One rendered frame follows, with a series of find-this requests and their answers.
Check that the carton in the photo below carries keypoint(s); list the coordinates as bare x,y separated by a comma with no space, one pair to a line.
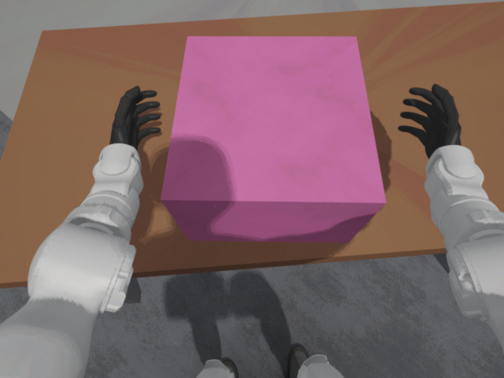
272,141

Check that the robot left shin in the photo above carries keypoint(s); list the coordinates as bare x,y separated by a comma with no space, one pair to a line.
215,364

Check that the left robot forearm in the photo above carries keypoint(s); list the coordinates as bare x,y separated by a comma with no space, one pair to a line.
111,206

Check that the robot right upper arm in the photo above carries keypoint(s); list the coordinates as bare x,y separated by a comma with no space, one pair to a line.
477,280

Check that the robot right hand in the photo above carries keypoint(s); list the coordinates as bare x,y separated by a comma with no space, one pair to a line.
441,126

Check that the table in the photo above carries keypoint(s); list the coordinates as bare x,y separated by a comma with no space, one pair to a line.
66,111

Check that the robot right foot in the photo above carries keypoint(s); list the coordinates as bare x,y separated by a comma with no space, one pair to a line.
297,355

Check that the right robot forearm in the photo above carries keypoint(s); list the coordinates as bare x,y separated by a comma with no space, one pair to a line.
459,206

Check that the robot left upper arm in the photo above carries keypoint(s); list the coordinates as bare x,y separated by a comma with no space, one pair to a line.
83,273

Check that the robot left hand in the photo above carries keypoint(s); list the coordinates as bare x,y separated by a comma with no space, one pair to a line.
126,124

